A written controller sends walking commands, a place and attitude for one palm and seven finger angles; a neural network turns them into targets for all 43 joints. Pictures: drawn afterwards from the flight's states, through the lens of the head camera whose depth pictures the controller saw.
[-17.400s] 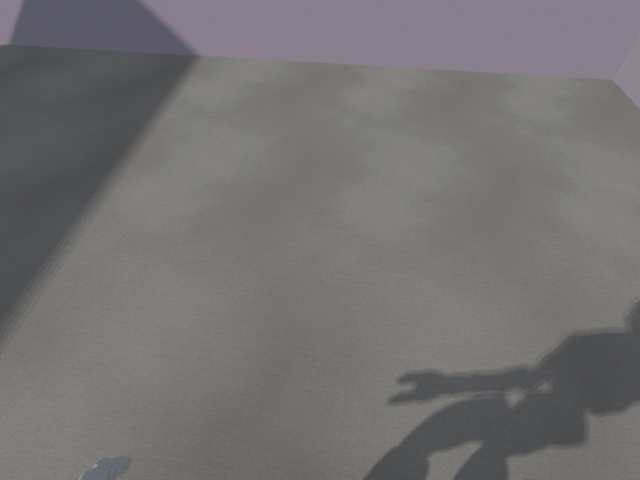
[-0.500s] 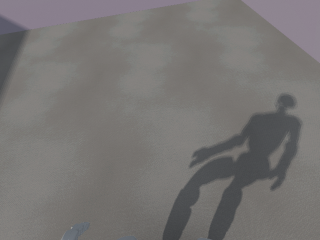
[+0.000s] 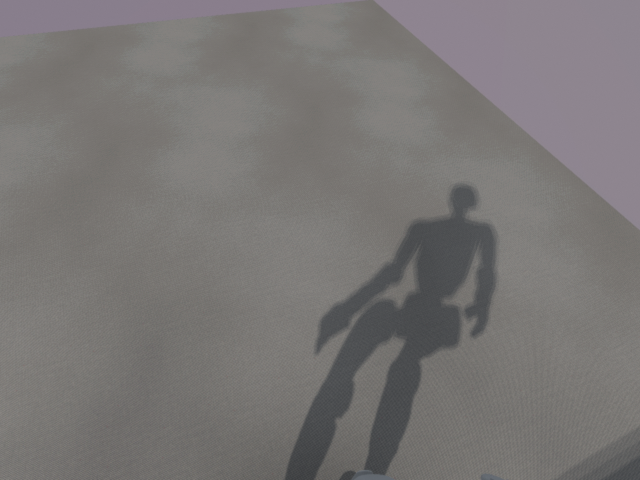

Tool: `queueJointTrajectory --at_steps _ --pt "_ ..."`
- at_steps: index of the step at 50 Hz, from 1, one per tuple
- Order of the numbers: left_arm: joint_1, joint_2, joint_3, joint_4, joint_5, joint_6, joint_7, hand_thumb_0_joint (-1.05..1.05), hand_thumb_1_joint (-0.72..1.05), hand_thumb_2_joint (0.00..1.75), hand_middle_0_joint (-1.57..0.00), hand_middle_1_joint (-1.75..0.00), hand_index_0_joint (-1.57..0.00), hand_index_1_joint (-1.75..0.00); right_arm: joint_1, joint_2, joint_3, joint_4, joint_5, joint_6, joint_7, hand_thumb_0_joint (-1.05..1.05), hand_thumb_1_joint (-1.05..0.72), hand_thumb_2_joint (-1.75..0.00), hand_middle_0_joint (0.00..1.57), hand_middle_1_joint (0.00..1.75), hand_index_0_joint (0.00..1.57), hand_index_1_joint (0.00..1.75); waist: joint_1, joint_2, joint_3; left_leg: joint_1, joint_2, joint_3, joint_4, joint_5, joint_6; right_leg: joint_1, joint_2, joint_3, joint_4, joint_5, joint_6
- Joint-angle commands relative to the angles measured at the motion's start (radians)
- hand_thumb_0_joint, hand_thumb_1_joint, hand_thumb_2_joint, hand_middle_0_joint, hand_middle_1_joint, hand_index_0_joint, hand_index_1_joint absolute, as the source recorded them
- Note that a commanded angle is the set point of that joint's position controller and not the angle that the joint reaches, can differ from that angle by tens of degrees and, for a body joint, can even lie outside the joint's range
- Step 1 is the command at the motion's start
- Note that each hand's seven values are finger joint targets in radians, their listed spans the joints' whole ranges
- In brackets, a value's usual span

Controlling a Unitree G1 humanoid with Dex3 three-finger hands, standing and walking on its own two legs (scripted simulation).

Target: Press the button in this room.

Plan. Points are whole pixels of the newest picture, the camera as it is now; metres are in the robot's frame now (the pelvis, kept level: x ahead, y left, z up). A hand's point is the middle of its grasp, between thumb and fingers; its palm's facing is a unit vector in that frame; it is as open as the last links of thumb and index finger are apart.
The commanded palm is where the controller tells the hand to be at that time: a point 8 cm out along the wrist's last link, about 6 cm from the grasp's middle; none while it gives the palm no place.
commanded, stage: turn or walk to find it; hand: left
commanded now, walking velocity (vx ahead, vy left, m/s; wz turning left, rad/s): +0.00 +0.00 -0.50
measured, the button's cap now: out of the picture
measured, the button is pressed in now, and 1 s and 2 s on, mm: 0 0 0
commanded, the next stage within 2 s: none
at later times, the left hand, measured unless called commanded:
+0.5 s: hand (242, 468) +0.15 +0.12 -0.15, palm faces -0.25 -0.93 -0.28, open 7.4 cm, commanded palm none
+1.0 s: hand out of the picture +0.14 +0.16 -0.17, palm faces -0.42 -0.88 -0.22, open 7.4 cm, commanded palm none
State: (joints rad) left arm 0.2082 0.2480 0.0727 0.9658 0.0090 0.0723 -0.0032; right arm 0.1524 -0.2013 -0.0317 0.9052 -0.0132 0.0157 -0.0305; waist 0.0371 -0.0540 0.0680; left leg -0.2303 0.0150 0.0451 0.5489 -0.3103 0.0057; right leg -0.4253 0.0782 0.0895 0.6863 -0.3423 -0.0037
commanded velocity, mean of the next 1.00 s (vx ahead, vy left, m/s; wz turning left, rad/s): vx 0.01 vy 0.00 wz -0.50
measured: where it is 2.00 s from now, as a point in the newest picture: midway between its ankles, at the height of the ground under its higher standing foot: outside the picture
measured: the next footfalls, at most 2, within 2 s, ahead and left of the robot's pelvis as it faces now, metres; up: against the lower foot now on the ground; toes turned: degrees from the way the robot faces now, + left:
right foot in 0.38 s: +0.02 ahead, -0.15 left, +0.00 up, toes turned -20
left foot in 0.88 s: +0.07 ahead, +0.08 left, +0.00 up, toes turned -23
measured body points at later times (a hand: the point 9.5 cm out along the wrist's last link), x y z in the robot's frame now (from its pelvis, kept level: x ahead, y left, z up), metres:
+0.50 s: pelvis -0.01 -0.05 +0.00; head +0.02 -0.09 +0.44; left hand +0.16 +0.16 -0.13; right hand -0.06 -0.31 -0.17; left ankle -0.02 +0.11 -0.66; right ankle -0.02 -0.14 -0.73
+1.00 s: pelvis -0.01 -0.01 +0.01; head +0.02 +0.00 +0.45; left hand +0.16 +0.20 -0.15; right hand -0.05 -0.27 -0.12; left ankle +0.03 +0.10 -0.73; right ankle -0.07 -0.12 -0.66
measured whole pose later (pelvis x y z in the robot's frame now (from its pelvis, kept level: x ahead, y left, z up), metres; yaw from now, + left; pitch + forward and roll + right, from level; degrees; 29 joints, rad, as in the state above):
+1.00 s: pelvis -0.01 -0.01 +0.01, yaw -30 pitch -1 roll -1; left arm 0.21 0.26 0.09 0.96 0.02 0.08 -0.01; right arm 0.18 -0.18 -0.02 0.90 -0.03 0.02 -0.03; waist 0.03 -0.04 0.07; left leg -0.20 0.07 0.11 0.52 -0.31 0.01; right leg -0.50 0.04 0.03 1.05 -0.44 0.04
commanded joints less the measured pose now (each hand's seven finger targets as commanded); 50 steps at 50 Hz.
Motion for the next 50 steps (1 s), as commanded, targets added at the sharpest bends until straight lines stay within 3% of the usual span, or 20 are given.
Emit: queueJointTrajectory --at_steps 1,3,5,13,15,17,18,19,20,21,22,25,27,37,41,42,44,45,47,50 --pt "-0.025 0.12 0.047 -0.089 0.023 -0.013 -0.011 0.0 0.9 0.9 -0.2 -0.3 -0.2 -0.3 -0.03 -0.181 -0.045 -0.076 -0.008 -0.02 -0.015 0.0 -0.9 -0.9 0.2 0.3 0.2 0.3 -0.011 0.24 -0.025 0.004 0.354 -0.237 -0.311 0.172 0.122 -0.146 -0.061 -0.008 0.463 -0.121 0.059" --pt "-0.012 0.097 0.04 -0.079 0.019 -0.017 -0.022 0.0 0.9 0.9 -0.2 -0.3 -0.2 -0.3 -0.018 -0.169 -0.044 -0.075 -0.011 -0.025 -0.013 0.0 -0.9 -0.9 0.2 0.3 0.2 0.3 -0.008 0.188 -0.012 0.05 0.282 -0.106 -0.253 0.335 0.109 -0.172 -0.073 -0.046 0.527 -0.068 0.07" --pt "-0.025 0.074 0.031 -0.081 0.012 -0.02 -0.025 0.0 0.9 0.9 -0.2 -0.3 -0.2 -0.3 0.03 -0.162 -0.049 -0.056 -0.009 -0.028 -0.012 0.0 -0.9 -0.9 0.2 0.3 0.2 0.3 -0.026 0.173 -0.029 0.126 0.271 -0.052 -0.212 0.462 0.116 -0.195 -0.088 -0.074 0.504 -0.054 0.08" --pt "-0.129 0.038 0.007 -0.125 0.009 -0.026 -0.027 0.0 0.9 0.9 -0.2 -0.3 -0.2 -0.3 0.131 -0.194 -0.075 -0.003 -0.014 -0.021 0.003 0.0 -0.9 -0.9 0.2 0.3 0.2 0.3 -0.085 0.263 -0.053 0.186 0.327 0.022 -0.135 0.583 0.128 -0.056 -0.126 -0.168 0.152 -0.115 0.074" --pt "-0.112 0.042 0.005 -0.12 0.008 -0.036 -0.025 0.0 0.9 0.9 -0.2 -0.3 -0.2 -0.3 0.131 -0.204 -0.083 0.004 -0.014 -0.018 0.008 0.0 -0.9 -0.9 0.2 0.3 0.2 0.3 -0.084 0.275 -0.07 0.183 0.328 0.036 -0.082 0.616 0.109 0.012 -0.103 -0.198 0.041 -0.096 0.055" --pt "-0.026 0.069 0.012 -0.094 0.009 -0.049 -0.023 0.0 0.9 0.9 -0.2 -0.3 -0.2 -0.3 0.109 -0.208 -0.083 0.003 -0.008 -0.017 0.011 0.0 -0.9 -0.9 0.2 0.3 0.2 0.3 -0.029 0.222 -0.104 0.114 0.304 0.093 0.039 0.546 0.047 0.186 -0.098 -0.207 -0.17 0.099 0.037" --pt "0.072 0.133 0.024 -0.067 0.014 -0.065 -0.015 0.0 0.9 0.9 -0.2 -0.3 -0.2 -0.3 0.115 -0.185 -0.079 -0.006 0.001 -0.015 0.015 0.0 -0.9 -0.9 0.2 0.3 0.2 0.3 0.019 0.08 -0.169 -0.011 0.266 0.134 0.22 0.403 -0.013 0.388 -0.177 -0.108 -0.285 0.302 0.006" --pt "0.137 0.256 0.05 -0.046 0.021 -0.075 0.004 0.0 0.9 0.9 -0.2 -0.3 -0.2 -0.3 0.082 -0.091 -0.052 -0.054 0.004 -0.012 0.02 0.0 -0.9 -0.9 0.2 0.3 0.2 0.3 0.05 -0.269 -0.173 -0.332 0.113 0.163 0.459 -0.26 -0.074 0.549 -0.445 0.26 -0.305 0.686 -0.104" --pt "0.165 0.259 0.051 -0.035 -0.001 -0.065 0.017 0.0 0.9 0.9 -0.2 -0.3 -0.2 -0.3 0.012 -0.102 -0.047 -0.081 0.005 0.004 0.006 0.0 -0.9 -0.9 0.2 0.3 0.2 0.3 0.07 -0.219 -0.166 -0.345 0.095 0.022 0.58 -0.361 -0.066 0.461 -0.512 0.279 -0.283 0.872 -0.189" --pt "0.124 0.23 0.05 -0.045 0.001 -0.061 0.026 0.0 0.9 0.9 -0.2 -0.3 -0.2 -0.3 0.022 -0.101 -0.046 -0.075 0.009 0.015 0.0 0.0 -0.9 -0.9 0.2 0.3 0.2 0.3 0.044 -0.158 -0.154 -0.344 0.112 -0.035 0.631 -0.298 -0.057 0.412 -0.477 0.224 -0.3 0.718 -0.22" --pt "0.057 0.211 0.05 -0.067 0.003 -0.055 0.029 0.0 0.9 0.9 -0.2 -0.3 -0.2 -0.3 0.006 -0.099 -0.047 -0.066 0.005 0.018 0.001 0.0 -0.9 -0.9 0.2 0.3 0.2 0.3 0.034 -0.178 -0.111 -0.364 0.113 -0.046 0.653 -0.263 -0.058 0.35 -0.437 0.241 -0.326 0.559 -0.214" --pt "-0.074 0.156 0.029 -0.111 0.006 -0.053 0.024 0.0 0.9 0.9 -0.2 -0.3 -0.2 -0.3 0.056 -0.12 -0.055 -0.022 -0.007 0.023 0.013 0.0 -0.9 -0.9 0.2 0.3 0.2 0.3 -0.031 -0.081 -0.075 -0.294 0.11 -0.038 0.617 -0.11 -0.072 0.23 -0.338 0.139 -0.35 0.356 -0.154" --pt "-0.071 0.157 0.026 -0.116 0.008 -0.06 0.021 0.0 0.9 0.9 -0.2 -0.3 -0.2 -0.3 0.08 -0.115 -0.053 -0.015 -0.009 0.024 0.015 0.0 -0.9 -0.9 0.2 0.3 0.2 0.3 -0.037 -0.069 -0.1 -0.281 0.092 -0.026 0.577 -0.076 -0.082 0.244 -0.313 0.12 -0.35 0.354 -0.145" --pt "-0.013 0.179 0.038 -0.092 0.017 -0.055 0.014 0.0 0.9 0.9 -0.2 -0.3 -0.2 -0.3 -0.003 -0.111 -0.043 -0.057 0.004 0.006 0.006 0.0 -0.9 -0.9 0.2 0.3 0.2 0.3 -0.006 -0.089 -0.11 -0.195 0.042 -0.028 0.274 -0.13 -0.075 0.246 -0.297 0.265 -0.339 0.363 -0.187" --pt "-0.061 0.175 0.038 -0.099 0.009 -0.045 0.013 0.0 0.9 0.9 -0.2 -0.3 -0.2 -0.3 0.101 -0.106 -0.042 -0.03 0.013 -0.009 -0.004 0.0 -0.9 -0.9 0.2 0.3 0.2 0.3 -0.057 -0.098 -0.149 0.022 0.01 -0.006 -0.022 0.001 -0.057 0.161 -0.247 0.271 -0.262 0.39 -0.128" --pt "-0.071 0.153 0.033 -0.103 0.002 -0.042 0.012 0.0 0.9 0.9 -0.2 -0.3 -0.2 -0.3 0.137 -0.128 -0.044 -0.018 0.014 -0.018 -0.008 0.0 -0.9 -0.9 0.2 0.3 0.2 0.3 -0.077 -0.046 -0.167 0.154 0.039 -0.021 -0.139 0.07 -0.047 0.074 -0.202 0.236 -0.205 0.335 -0.085" --pt "-0.044 0.067 0.016 -0.13 -0.002 -0.036 0.0 0.0 0.9 0.9 -0.2 -0.3 -0.2 -0.3 0.117 -0.27 -0.07 -0.044 -0.002 -0.023 -0.008 0.0 -0.9 -0.9 0.2 0.3 0.2 0.3 -0.067 0.385 -0.127 0.232 0.433 -0.382 -0.314 0.16 0.083 -0.206 -0.007 -0.017 0.172 -0.218 0.025" --pt "-0.062 0.102 0.022 -0.127 0.009 -0.029 0.001 0.0 0.9 0.9 -0.2 -0.3 -0.2 -0.3 0.084 -0.265 -0.066 -0.063 -0.004 -0.013 -0.003 0.0 -0.9 -0.9 0.2 0.3 0.2 0.3 -0.071 0.281 -0.086 0.102 0.479 -0.354 -0.296 0.169 0.133 -0.164 -0.057 -0.005 0.327 -0.23 0.035" --pt "-0.033 0.115 0.044 -0.096 0.02 -0.019 -0.01 0.0 0.9 0.9 -0.2 -0.3 -0.2 -0.3 -0.007 -0.182 -0.047 -0.075 -0.01 -0.022 -0.012 0.0 -0.9 -0.9 0.2 0.3 0.2 0.3 -0.022 0.251 -0.042 0.034 0.369 -0.208 -0.285 0.268 0.121 -0.152 -0.073 -0.012 0.483 -0.136 0.059" --pt "-0.019 0.073 0.032 -0.086 0.013 -0.026 -0.025 0.0 0.9 0.9 -0.2 -0.3 -0.2 -0.3 0.029 -0.163 -0.047 -0.064 -0.012 -0.03 -0.008 0.0 -0.9 -0.9 0.2 0.3 0.2 0.3 -0.028 0.19 -0.057 0.121 0.288 -0.049 -0.218 0.418 0.105 -0.177 -0.092 -0.07 0.51 -0.063 0.071"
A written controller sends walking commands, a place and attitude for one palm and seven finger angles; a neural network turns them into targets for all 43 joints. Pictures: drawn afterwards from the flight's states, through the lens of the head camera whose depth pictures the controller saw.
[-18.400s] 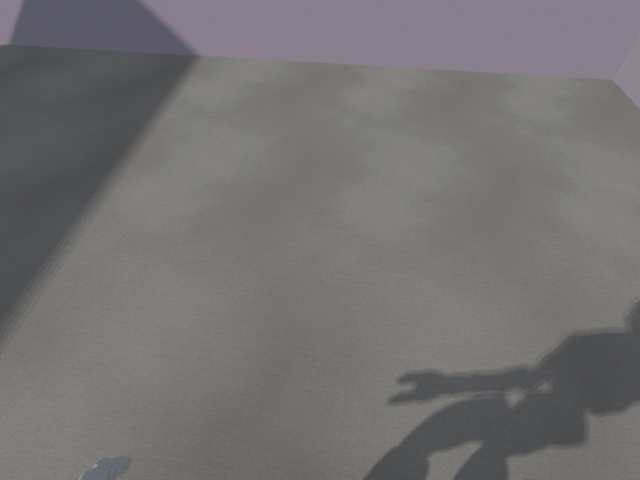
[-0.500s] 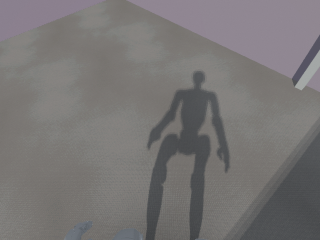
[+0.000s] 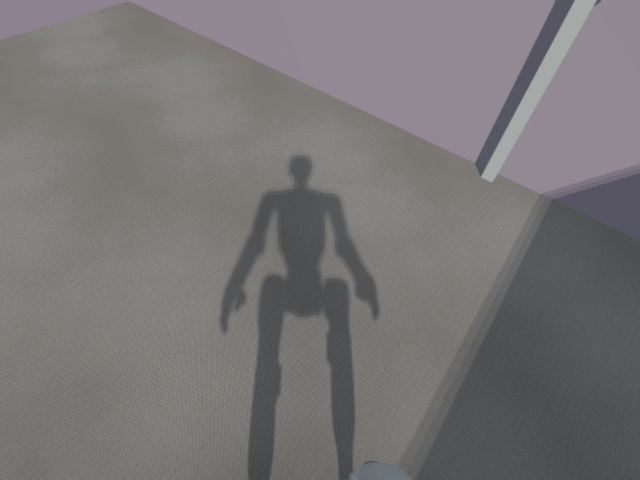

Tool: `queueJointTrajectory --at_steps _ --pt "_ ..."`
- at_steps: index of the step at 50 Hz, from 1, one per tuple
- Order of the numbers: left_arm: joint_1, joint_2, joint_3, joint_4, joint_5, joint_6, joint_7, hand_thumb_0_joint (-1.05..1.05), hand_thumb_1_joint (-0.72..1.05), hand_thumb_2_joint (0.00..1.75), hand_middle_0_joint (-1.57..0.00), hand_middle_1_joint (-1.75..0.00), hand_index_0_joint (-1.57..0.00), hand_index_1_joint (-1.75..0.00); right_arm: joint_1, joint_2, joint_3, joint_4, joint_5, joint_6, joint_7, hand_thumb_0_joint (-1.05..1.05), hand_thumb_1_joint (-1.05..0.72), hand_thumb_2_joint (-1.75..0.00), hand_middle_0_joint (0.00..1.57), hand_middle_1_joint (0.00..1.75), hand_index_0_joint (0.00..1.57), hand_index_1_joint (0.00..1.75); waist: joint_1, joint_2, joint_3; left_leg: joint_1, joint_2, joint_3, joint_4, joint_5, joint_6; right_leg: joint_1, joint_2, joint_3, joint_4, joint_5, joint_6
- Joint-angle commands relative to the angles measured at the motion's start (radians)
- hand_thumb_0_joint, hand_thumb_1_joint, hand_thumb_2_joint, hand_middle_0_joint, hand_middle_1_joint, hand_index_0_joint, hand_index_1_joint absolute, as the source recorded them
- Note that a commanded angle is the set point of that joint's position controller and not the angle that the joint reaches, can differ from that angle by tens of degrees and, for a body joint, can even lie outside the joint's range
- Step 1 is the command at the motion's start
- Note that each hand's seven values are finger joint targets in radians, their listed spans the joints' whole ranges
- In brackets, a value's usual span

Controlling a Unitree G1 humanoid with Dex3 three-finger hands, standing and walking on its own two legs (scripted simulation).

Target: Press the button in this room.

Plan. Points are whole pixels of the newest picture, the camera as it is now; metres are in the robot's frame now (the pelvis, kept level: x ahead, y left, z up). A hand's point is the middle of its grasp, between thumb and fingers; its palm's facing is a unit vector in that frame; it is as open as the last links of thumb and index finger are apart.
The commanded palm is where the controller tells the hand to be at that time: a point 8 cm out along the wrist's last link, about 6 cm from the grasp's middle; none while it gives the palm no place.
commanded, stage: turn or walk to find it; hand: left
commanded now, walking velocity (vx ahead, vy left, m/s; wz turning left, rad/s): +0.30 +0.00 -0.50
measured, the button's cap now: out of the picture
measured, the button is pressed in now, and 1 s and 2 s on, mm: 0 0 0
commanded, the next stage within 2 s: stand and wait in 1.92 s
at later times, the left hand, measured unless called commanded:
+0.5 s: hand (276, 448) +0.18 +0.07 -0.15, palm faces -0.23 -0.95 -0.23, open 7.3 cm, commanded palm none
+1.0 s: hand (288, 371) +0.31 +0.07 -0.19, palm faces -0.32 -0.93 -0.16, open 7.4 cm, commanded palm none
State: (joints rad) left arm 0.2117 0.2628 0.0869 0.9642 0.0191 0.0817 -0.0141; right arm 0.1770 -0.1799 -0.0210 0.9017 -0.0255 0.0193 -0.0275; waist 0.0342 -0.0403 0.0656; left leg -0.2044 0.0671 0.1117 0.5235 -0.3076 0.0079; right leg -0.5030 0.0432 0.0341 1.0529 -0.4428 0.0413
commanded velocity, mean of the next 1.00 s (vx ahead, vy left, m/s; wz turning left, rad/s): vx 0.36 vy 0.00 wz -0.29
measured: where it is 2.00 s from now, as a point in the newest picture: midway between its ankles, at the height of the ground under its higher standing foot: (410, 357)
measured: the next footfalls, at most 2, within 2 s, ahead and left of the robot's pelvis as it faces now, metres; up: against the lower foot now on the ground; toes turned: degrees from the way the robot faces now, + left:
right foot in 0.34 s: +0.07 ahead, -0.18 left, +0.00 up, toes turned -20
left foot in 0.86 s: +0.40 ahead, -0.05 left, +0.00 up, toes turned -12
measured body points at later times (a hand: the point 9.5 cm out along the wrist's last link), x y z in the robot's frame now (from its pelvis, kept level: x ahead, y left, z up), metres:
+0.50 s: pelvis +0.06 -0.09 +0.00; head +0.07 -0.12 +0.45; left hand +0.20 +0.12 -0.13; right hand +0.00 -0.34 -0.16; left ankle +0.07 +0.06 -0.65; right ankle +0.03 -0.17 -0.74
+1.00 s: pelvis +0.29 -0.11 -0.01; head +0.32 -0.10 +0.44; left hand +0.33 +0.12 -0.17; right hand +0.29 -0.35 -0.15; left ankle +0.36 -0.04 -0.74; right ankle +0.14 -0.18 -0.64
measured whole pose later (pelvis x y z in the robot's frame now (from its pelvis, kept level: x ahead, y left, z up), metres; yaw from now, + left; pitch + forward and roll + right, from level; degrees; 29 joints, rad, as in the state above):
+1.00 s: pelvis +0.29 -0.11 -0.01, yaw -24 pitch -2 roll -1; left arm 0.35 0.17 0.04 1.15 0.01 -0.03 0.00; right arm 0.16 -0.15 -0.03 0.97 -0.03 -0.08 0.00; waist 0.03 -0.01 0.08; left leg -0.30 0.07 0.18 0.60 -0.27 0.04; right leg -0.35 -0.04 -0.03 1.23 -0.42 -0.03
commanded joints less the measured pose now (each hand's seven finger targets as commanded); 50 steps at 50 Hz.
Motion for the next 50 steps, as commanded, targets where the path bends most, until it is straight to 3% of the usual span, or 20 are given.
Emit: queueJointTrajectory --at_steps 1,5,10,13,15,16,17,18,21,23,25,37,39,41,42,43,44,45,48,50 --pt "-0.036 0.048 0.012 -0.089 0.002 -0.035 -0.017 0.0 0.9 0.9 -0.2 -0.3 -0.2 -0.3 0.041 -0.186 -0.061 -0.047 -0.002 -0.036 -0.008 0.0 -0.9 -0.9 0.2 0.3 0.2 0.3 -0.037 0.182 -0.061 0.128 0.236 -0.107 -0.2 0.365 0.104 -0.104 -0.062 -0.028 0.13 0.05 0.03" --pt "-0.119 0.038 0.005 -0.118 0.006 -0.039 -0.033 0.0 0.9 0.9 -0.2 -0.3 -0.2 -0.3 0.138 -0.196 -0.074 -0.008 0.0 -0.047 0.001 0.0 -0.9 -0.9 0.2 0.3 0.2 0.3 -0.082 0.21 -0.019 0.173 0.288 -0.136 -0.287 0.036 0.123 -0.16 -0.119 -0.063 0.015 0.076 0.032" --pt "-0.185 0.011 -0.005 -0.135 0.005 -0.052 -0.043 0.0 0.9 0.9 -0.2 -0.3 -0.2 -0.3 0.18 -0.21 -0.085 0.029 -0.009 -0.053 0.011 0.0 -0.9 -0.9 0.2 0.3 0.2 0.3 -0.101 0.217 0.015 0.141 0.322 -0.082 -0.295 -0.052 0.11 -0.065 -0.139 -0.12 -0.221 0.035 0.013" --pt "-0.143 -0.001 -0.007 -0.122 0.005 -0.066 -0.043 0.0 0.9 0.9 -0.2 -0.3 -0.2 -0.3 0.151 -0.225 -0.089 0.037 -0.011 -0.053 0.018 0.0 -0.9 -0.9 0.2 0.3 0.2 0.3 -0.075 0.227 -0.01 0.091 0.322 -0.014 -0.233 -0.019 0.086 0.085 -0.108 -0.172 -0.364 0.018 -0.007" --pt "0.008 0.023 0.002 -0.071 0.006 -0.079 -0.035 0.0 0.9 0.9 -0.2 -0.3 -0.2 -0.3 0.114 -0.219 -0.085 0.038 -0.008 -0.051 0.022 0.0 -0.9 -0.9 0.2 0.3 0.2 0.3 0.011 0.14 -0.063 -0.009 0.272 0.064 -0.038 -0.017 0.033 0.324 -0.055 -0.216 -0.529 0.129 -0.035" --pt "0.159 0.095 0.017 -0.022 0.009 -0.093 -0.025 0.0 0.9 0.9 -0.2 -0.3 -0.2 -0.3 0.1 -0.185 -0.076 0.027 0.002 -0.052 0.03 0.0 -0.9 -0.9 0.2 0.3 0.2 0.3 0.083 -0.033 -0.13 -0.153 0.209 0.145 0.204 -0.007 -0.012 0.556 -0.107 -0.127 -0.619 0.106 -0.064" --pt "0.285 0.231 0.043 0.023 0.012 -0.111 -0.009 0.0 0.9 0.9 -0.2 -0.3 -0.2 -0.3 0.042 -0.099 -0.047 -0.03 0.009 -0.053 0.038 0.0 -0.9 -0.9 0.2 0.3 0.2 0.3 0.141 -0.381 -0.134 -0.501 0.064 0.155 0.528 -0.351 -0.063 0.718 -0.379 0.327 -0.75 0.02 -0.168" --pt "0.321 0.257 0.045 0.031 -0.012 -0.103 0.008 0.0 0.9 0.9 -0.2 -0.3 -0.2 -0.3 -0.04 -0.121 -0.044 -0.078 0.005 -0.047 0.036 0.0 -0.9 -0.9 0.2 0.3 0.2 0.3 0.146 -0.31 -0.122 -0.601 0.04 0.001 0.673 -0.341 -0.055 0.696 -0.472 0.52 -0.832 0.112 -0.231" --pt "0.123 0.156 0.022 -0.01 -0.01 -0.117 0.018 0.0 0.9 0.9 -0.2 -0.3 -0.2 -0.3 -0.036 -0.142 -0.059 -0.031 -0.003 -0.048 0.04 0.0 -0.9 -0.9 0.2 0.3 0.2 0.3 0.05 -0.112 0.006 -0.559 0.117 -0.092 0.725 -0.086 -0.048 0.466 -0.401 0.376 -0.845 -0.035 -0.227" --pt "0.054 0.101 -0.002 -0.022 -0.006 -0.132 0.015 0.0 0.9 0.9 -0.2 -0.3 -0.2 -0.3 0.032 -0.124 -0.059 0.012 -0.011 -0.041 0.046 0.0 -0.9 -0.9 0.2 0.3 0.2 0.3 -0.014 -0.054 0.025 -0.454 0.114 -0.071 0.641 0.015 -0.067 0.361 -0.32 0.202 -0.85 0.129 -0.187" --pt "0.063 0.09 -0.009 -0.005 -0.002 -0.147 0.016 0.0 0.9 0.9 -0.2 -0.3 -0.2 -0.3 0.08 -0.109 -0.058 0.034 -0.009 -0.035 0.048 0.0 -0.9 -0.9 0.2 0.3 0.2 0.3 -0.04 -0.05 0.01 -0.422 0.099 -0.056 0.595 0.059 -0.079 0.358 -0.285 0.128 -0.846 0.27 -0.179" --pt "0.233 0.05 -0.033 0.114 0.0 -0.168 0.037 0.0 0.9 0.9 -0.2 -0.3 -0.2 -0.3 -0.174 -0.069 -0.036 -0.044 0.003 -0.061 0.061 0.0 -0.9 -0.9 0.2 0.3 0.2 0.3 0.018 -0.059 0.062 -0.455 0.058 -0.021 0.223 0.145 -0.06 0.534 -0.275 0.108 -0.811 0.628 -0.202" --pt "0.234 0.058 -0.03 0.125 0.001 -0.163 0.042 0.0 0.9 0.9 -0.2 -0.3 -0.2 -0.3 -0.167 -0.071 -0.035 -0.041 0.005 -0.07 0.059 0.0 -0.9 -0.9 0.2 0.3 0.2 0.3 0.012 -0.069 0.038 -0.351 0.038 -0.014 0.146 0.121 -0.038 0.536 -0.278 0.106 -0.762 0.704 -0.192" --pt "0.21 0.071 -0.025 0.129 -0.002 -0.165 0.041 0.0 0.9 0.9 -0.2 -0.3 -0.2 -0.3 -0.001 -0.098 -0.045 0.014 -0.001 -0.083 0.044 0.0 -0.9 -0.9 0.2 0.3 0.2 0.3 -0.069 -0.046 -0.05 -0.094 -0.026 0.031 0.03 0.144 -0.017 0.495 -0.237 0.058 -0.559 0.891 -0.162" --pt "0.203 0.064 -0.023 0.127 -0.007 -0.166 0.039 0.0 0.9 0.9 -0.2 -0.3 -0.2 -0.3 0.159 -0.139 -0.056 0.065 -0.007 -0.089 0.035 0.0 -0.9 -0.9 0.2 0.3 0.2 0.3 -0.132 -0.002 -0.146 0.145 -0.005 0.003 -0.011 0.222 -0.001 0.396 -0.193 0.025 -0.372 0.834 -0.127" --pt "0.235 0.02 -0.027 0.114 -0.017 -0.165 0.031 0.0 0.9 0.9 -0.2 -0.3 -0.2 -0.3 0.306 -0.243 -0.081 0.105 -0.018 -0.097 0.025 0.0 -0.9 -0.9 0.2 0.3 0.2 0.3 -0.173 0.18 -0.282 0.408 0.209 -0.247 -0.018 0.278 0.069 0.187 -0.09 -0.049 -0.121 0.502 -0.082" --pt "0.271 -0.025 -0.043 0.101 -0.024 -0.168 0.02 0.0 0.9 0.9 -0.2 -0.3 -0.2 -0.3 0.383 -0.311 -0.094 0.13 -0.013 -0.09 0.022 0.0 -0.9 -0.9 0.2 0.3 0.2 0.3 -0.165 0.364 -0.351 0.553 0.43 -0.531 -0.119 0.334 0.165 -0.027 0.001 -0.066 0.165 -0.113 -0.069" --pt "0.206 0.0 -0.04 0.085 -0.015 -0.166 0.025 0.0 0.9 0.9 -0.2 -0.3 -0.2 -0.3 0.332 -0.284 -0.087 0.117 0.002 -0.076 0.022 0.0 -0.9 -0.9 0.2 0.3 0.2 0.3 -0.154 0.271 -0.277 0.423 0.429 -0.539 -0.186 0.214 0.189 -0.053 -0.057 -0.003 0.256 -0.119 -0.086" --pt "0.071 -0.033 -0.031 0.077 -0.001 -0.151 0.005 0.0 0.9 0.9 -0.2 -0.3 -0.2 -0.3 0.193 -0.13 -0.049 0.106 -0.003 -0.097 0.018 0.0 -0.9 -0.9 0.2 0.3 0.2 0.3 -0.094 0.125 -0.022 0.107 0.337 -0.337 -0.263 0.23 0.14 -0.097 -0.148 -0.003 0.273 0.068 -0.068" --pt "0.106 -0.068 -0.034 0.086 0.005 -0.13 0.0 0.0 0.9 0.9 -0.2 -0.3 -0.2 -0.3 0.183 -0.085 -0.041 0.127 -0.001 -0.113 0.014 0.0 -0.9 -0.9 0.2 0.3 0.2 0.3 -0.049 0.101 -0.014 0.04 0.288 -0.203 -0.274 0.305 0.111 -0.054 -0.159 -0.018 0.231 0.12 -0.053"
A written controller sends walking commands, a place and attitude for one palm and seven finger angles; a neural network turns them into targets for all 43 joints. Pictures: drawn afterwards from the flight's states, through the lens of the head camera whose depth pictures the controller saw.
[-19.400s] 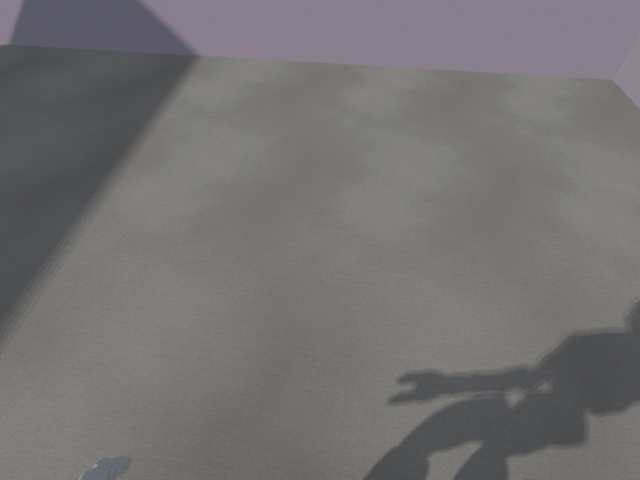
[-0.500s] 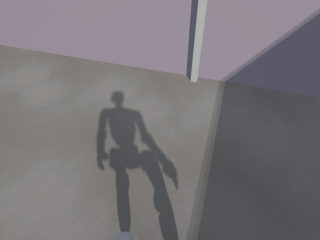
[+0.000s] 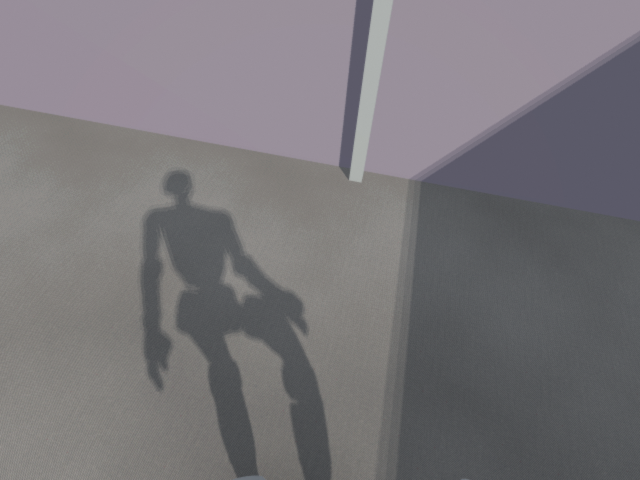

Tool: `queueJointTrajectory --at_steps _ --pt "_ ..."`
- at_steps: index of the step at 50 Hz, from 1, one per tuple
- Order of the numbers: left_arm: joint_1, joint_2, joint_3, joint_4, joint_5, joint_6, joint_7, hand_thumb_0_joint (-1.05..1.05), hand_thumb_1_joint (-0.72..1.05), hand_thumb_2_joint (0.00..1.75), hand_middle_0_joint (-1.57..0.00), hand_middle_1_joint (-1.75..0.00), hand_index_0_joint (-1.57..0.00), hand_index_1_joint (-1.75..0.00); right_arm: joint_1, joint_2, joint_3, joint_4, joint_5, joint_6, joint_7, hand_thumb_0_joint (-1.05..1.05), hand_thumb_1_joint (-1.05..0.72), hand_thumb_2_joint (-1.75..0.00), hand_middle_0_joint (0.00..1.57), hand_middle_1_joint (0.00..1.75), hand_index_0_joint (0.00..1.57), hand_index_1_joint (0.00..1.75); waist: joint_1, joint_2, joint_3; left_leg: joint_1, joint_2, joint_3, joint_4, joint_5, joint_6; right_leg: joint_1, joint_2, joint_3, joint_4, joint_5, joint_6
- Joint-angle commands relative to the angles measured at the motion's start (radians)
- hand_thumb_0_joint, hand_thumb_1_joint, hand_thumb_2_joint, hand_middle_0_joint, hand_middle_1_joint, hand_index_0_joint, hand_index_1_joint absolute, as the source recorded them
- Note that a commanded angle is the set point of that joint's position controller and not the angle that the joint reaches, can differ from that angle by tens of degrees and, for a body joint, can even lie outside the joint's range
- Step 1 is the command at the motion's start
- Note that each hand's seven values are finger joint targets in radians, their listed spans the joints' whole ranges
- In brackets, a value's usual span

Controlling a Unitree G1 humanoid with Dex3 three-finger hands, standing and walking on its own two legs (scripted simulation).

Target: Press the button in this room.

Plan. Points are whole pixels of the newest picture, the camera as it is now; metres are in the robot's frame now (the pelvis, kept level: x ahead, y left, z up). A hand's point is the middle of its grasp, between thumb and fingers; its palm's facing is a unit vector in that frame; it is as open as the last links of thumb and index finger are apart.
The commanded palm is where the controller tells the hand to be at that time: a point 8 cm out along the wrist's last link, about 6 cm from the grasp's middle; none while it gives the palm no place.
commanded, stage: turn or walk to find it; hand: left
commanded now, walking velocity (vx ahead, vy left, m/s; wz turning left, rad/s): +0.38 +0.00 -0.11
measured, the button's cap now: out of the picture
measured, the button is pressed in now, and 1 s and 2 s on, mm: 0 0 0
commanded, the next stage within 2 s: stand and wait in 0.92 s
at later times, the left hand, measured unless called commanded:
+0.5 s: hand (291, 348) +0.34 +0.08 -0.15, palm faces -0.09 -0.98 -0.19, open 7.3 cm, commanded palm none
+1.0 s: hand (290, 385) +0.28 +0.07 -0.17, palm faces +0.15 -0.98 -0.13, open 7.3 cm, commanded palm none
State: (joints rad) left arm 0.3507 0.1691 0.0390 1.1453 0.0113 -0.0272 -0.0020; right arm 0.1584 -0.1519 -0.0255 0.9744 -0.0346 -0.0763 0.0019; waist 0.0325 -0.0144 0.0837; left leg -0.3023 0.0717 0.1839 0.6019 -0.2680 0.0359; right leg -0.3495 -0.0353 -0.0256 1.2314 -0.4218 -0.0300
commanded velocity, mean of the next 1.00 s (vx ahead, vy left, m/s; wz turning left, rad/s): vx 0.34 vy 0.00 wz -0.01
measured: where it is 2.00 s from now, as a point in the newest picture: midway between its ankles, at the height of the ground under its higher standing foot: (345, 380)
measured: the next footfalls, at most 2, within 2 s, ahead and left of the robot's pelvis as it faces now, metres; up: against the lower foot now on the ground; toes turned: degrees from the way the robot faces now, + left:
right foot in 0.40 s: +0.31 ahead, -0.17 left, +0.00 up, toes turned -13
left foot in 1.02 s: +0.52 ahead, +0.06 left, +0.00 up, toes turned +10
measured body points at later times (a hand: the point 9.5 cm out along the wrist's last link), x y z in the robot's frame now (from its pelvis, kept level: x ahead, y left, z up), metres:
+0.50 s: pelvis +0.20 -0.08 -0.01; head +0.23 -0.11 +0.44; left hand +0.34 +0.13 -0.14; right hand +0.10 -0.28 -0.17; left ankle +0.09 +0.08 -0.64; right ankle +0.27 -0.16 -0.73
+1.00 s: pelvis +0.40 -0.06 +0.00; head +0.43 -0.05 +0.45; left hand +0.27 +0.12 -0.15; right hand +0.54 -0.28 -0.14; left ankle +0.48 +0.05 -0.73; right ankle +0.27 -0.16 -0.73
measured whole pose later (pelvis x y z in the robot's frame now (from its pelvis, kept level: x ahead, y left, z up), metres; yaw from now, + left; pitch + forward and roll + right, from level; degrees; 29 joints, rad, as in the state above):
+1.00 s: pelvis +0.40 -0.06 +0.00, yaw +0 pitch +0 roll -1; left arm 0.46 0.11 0.01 1.19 0.02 -0.07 0.01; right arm 0.07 -0.18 -0.03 1.00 -0.03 -0.02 0.03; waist 0.09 0.00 0.07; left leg -0.40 0.10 0.14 0.58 -0.18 0.00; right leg 0.02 -0.04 -0.23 0.41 -0.41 0.01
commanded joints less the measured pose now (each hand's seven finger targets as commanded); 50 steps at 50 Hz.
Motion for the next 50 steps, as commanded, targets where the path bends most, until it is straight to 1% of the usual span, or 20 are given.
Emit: queueJointTrajectory --at_steps 1,7,15,17,18,19,20,21,22,23,25,26,28,33,38,44,46,48,49,50 --pt "-0.019 0.016 0.014 -0.096 0.016 -0.009 -0.012 0.0 0.9 0.9 -0.2 -0.3 -0.2 -0.3 0.201 -0.109 -0.035 0.056 0.01 -0.02 -0.015 0.0 -0.9 -0.9 0.2 0.3 0.2 0.3 -0.032 0.086 -0.047 0.113 0.263 -0.219 -0.363 0.258 0.079 -0.198 -0.08 0.034 0.032 0.12 0.024" --pt "-0.125 0.026 0.028 -0.163 0.018 0.024 -0.024 0.0 0.9 0.9 -0.2 -0.3 -0.2 -0.3 0.22 -0.104 -0.039 0.065 0.018 -0.025 -0.016 0.0 -0.9 -0.9 0.2 0.3 0.2 0.3 -0.012 0.126 0.038 0.102 0.228 -0.128 -0.448 0.175 0.095 -0.33 -0.118 0.021 -0.086 0.299 0.065" --pt "-0.357 0.036 0.012 -0.241 0.013 -0.001 -0.028 0.0 0.9 0.9 -0.2 -0.3 -0.2 -0.3 0.35 -0.144 -0.053 0.123 0.004 -0.008 -0.015 0.0 -0.9 -0.9 0.2 0.3 0.2 0.3 -0.091 0.124 0.05 0.257 0.249 -0.087 -0.351 0.4 0.086 -0.198 -0.067 -0.096 -0.565 0.217 0.034" --pt "-0.251 0.055 0.02 -0.216 0.014 -0.013 -0.026 0.0 0.9 0.9 -0.2 -0.3 -0.2 -0.3 0.326 -0.16 -0.057 0.125 0.008 -0.003 -0.017 0.0 -0.9 -0.9 0.2 0.3 0.2 0.3 -0.032 0.11 -0.024 0.275 0.247 -0.054 -0.224 0.559 0.064 -0.041 -0.033 -0.114 -0.645 0.216 0.008" --pt "-0.12 0.081 0.028 -0.169 0.017 -0.022 -0.024 0.0 0.9 0.9 -0.2 -0.3 -0.2 -0.3 0.312 -0.164 -0.055 0.124 0.012 -0.001 -0.016 0.0 -0.9 -0.9 0.2 0.3 0.2 0.3 0.026 0.075 -0.096 0.248 0.209 -0.019 -0.077 0.595 0.034 0.14 0.0 -0.14 -0.71 0.264 0.0" --pt "0.044 0.144 0.043 -0.115 0.022 -0.036 -0.016 0.0 0.9 0.9 -0.2 -0.3 -0.2 -0.3 0.308 -0.15 -0.053 0.121 0.017 -0.002 -0.008 0.0 -0.9 -0.9 0.2 0.3 0.2 0.3 0.097 -0.011 -0.205 0.12 0.157 0.006 0.15 0.47 -0.003 0.393 -0.057 -0.065 -0.742 0.299 -0.021" --pt "0.18 0.267 0.074 -0.075 0.024 -0.047 0.001 0.0 0.9 0.9 -0.2 -0.3 -0.2 -0.3 0.335 -0.078 -0.037 0.093 0.027 0.0 0.003 0.0 -0.9 -0.9 0.2 0.3 0.2 0.3 0.126 -0.286 -0.318 -0.172 0.02 0.04 0.46 -0.122 -0.045 0.629 -0.34 0.322 -0.803 0.338 -0.1" --pt "0.175 0.307 0.079 -0.067 0.001 -0.041 0.008 0.0 0.9 0.9 -0.2 -0.3 -0.2 -0.3 0.282 -0.085 -0.034 0.057 0.032 0.012 -0.001 0.0 -0.9 -0.9 0.2 0.3 0.2 0.3 0.103 -0.259 -0.3 -0.288 -0.026 -0.093 0.648 -0.323 -0.042 0.61 -0.436 0.502 -0.909 0.375 -0.157" --pt "0.064 0.278 0.079 -0.089 -0.001 -0.038 0.01 0.0 0.9 0.9 -0.2 -0.3 -0.2 -0.3 0.268 -0.091 -0.042 0.068 0.033 0.019 -0.002 0.0 -0.9 -0.9 0.2 0.3 0.2 0.3 0.068 -0.185 -0.235 -0.294 0.028 -0.164 0.723 -0.233 -0.028 0.49 -0.422 0.437 -0.949 0.182 -0.155" --pt "-0.02 0.231 0.064 -0.117 -0.003 -0.039 0.007 0.0 0.9 0.9 -0.2 -0.3 -0.2 -0.3 0.222 -0.075 -0.045 0.069 0.029 0.022 0.002 0.0 -0.9 -0.9 0.2 0.3 0.2 0.3 0.052 -0.13 -0.131 -0.33 0.063 -0.174 0.743 -0.144 -0.029 0.353 -0.388 0.389 -0.992 0.041 -0.132" --pt "-0.107 0.145 0.037 -0.13 -0.004 -0.043 0.01 0.0 0.9 0.9 -0.2 -0.3 -0.2 -0.3 0.205 -0.053 -0.047 0.082 0.015 0.034 0.003 0.0 -0.9 -0.9 0.2 0.3 0.2 0.3 -0.01 -0.022 -0.031 -0.26 0.101 -0.179 0.682 -0.028 -0.036 0.14 -0.321 0.249 -1.031 0.043 -0.092" --pt "-0.124 0.117 0.028 -0.129 -0.001 -0.048 0.011 0.0 0.9 0.9 -0.2 -0.3 -0.2 -0.3 0.235 -0.033 -0.044 0.093 0.009 0.046 0.003 0.0 -0.9 -0.9 0.2 0.3 0.2 0.3 -0.039 -0.041 -0.019 -0.234 0.101 -0.17 0.654 0.001 -0.046 0.087 -0.292 0.182 -1.046 0.073 -0.078" --pt "-0.095 0.089 0.02 -0.109 0.003 -0.057 0.011 0.0 0.9 0.9 -0.2 -0.3 -0.2 -0.3 0.266 -0.026 -0.042 0.103 0.005 0.058 0.006 0.0 -0.9 -0.9 0.2 0.3 0.2 0.3 -0.056 -0.073 -0.035 -0.225 0.094 -0.156 0.606 0.041 -0.061 0.082 -0.249 0.106 -1.054 0.148 -0.072" --pt "-0.038 0.092 0.02 -0.095 0.006 -0.073 0.014 0.0 0.9 0.9 -0.2 -0.3 -0.2 -0.3 0.157 -0.045 -0.049 0.05 0.003 0.064 0.017 0.0 -0.9 -0.9 0.2 0.3 0.2 0.3 -0.044 -0.09 -0.006 -0.332 0.108 -0.156 0.484 0.108 -0.087 0.152 -0.25 0.059 -1.088 0.21 -0.102" --pt "0.056 0.102 0.01 -0.052 0.006 -0.082 0.016 0.0 0.9 0.9 -0.2 -0.3 -0.2 -0.3 -0.016 -0.059 -0.039 -0.01 0.005 0.054 0.031 0.0 -0.9 -0.9 0.2 0.3 0.2 0.3 -0.003 -0.055 0.033 -0.403 0.105 -0.139 0.304 0.125 -0.089 0.284 -0.261 0.045 -1.078 0.351 -0.118" --pt "0.141 0.114 0.004 -0.006 0.008 -0.07 0.02 0.0 0.9 0.9 -0.2 -0.3 -0.2 -0.3 -0.153 -0.052 -0.021 -0.052 0.008 0.041 0.037 0.0 -0.9 -0.9 0.2 0.3 0.2 0.3 0.038 -0.073 0.031 -0.313 0.054 -0.067 0.083 0.08 -0.058 0.394 -0.261 -0.001 -1.011 0.579 -0.107" --pt "0.138 0.125 0.008 -0.002 0.011 -0.063 0.021 0.0 0.9 0.9 -0.2 -0.3 -0.2 -0.3 -0.142 -0.063 -0.023 -0.053 0.011 0.037 0.034 0.0 -0.9 -0.9 0.2 0.3 0.2 0.3 0.023 -0.069 0.026 -0.231 0.041 -0.05 0.039 0.034 -0.039 0.39 -0.277 0.004 -0.971 0.62 -0.111" --pt "0.116 0.126 0.006 0.003 0.007 -0.06 0.022 0.0 0.9 0.9 -0.2 -0.3 -0.2 -0.3 -0.032 -0.078 -0.026 -0.011 0.006 0.029 0.02 0.0 -0.9 -0.9 0.2 0.3 0.2 0.3 -0.036 -0.055 -0.029 -0.039 -0.015 0.0 -0.046 0.061 -0.025 0.354 -0.236 -0.063 -0.803 0.844 -0.079" --pt "0.1 0.122 0.003 0.0 0.002 -0.06 0.025 0.0 0.9 0.9 -0.2 -0.3 -0.2 -0.3 0.107 -0.108 -0.033 0.033 0.003 0.022 0.01 0.0 -0.9 -0.9 0.2 0.3 0.2 0.3 -0.098 -0.033 -0.116 0.17 -0.012 -0.009 -0.122 0.186 -0.01 0.289 -0.194 -0.104 -0.624 0.87 -0.037" --pt "0.12 0.088 -0.005 -0.011 -0.006 -0.061 0.023 0.0 0.9 0.9 -0.2 -0.3 -0.2 -0.3 0.245 -0.196 -0.053 0.069 -0.004 0.015 0.0 0.0 -0.9 -0.9 0.2 0.3 0.2 0.3 -0.136 0.113 -0.242 0.459 0.148 -0.178 -0.097 0.461 0.046 0.077 -0.11 -0.146 -0.401 0.603 0.02"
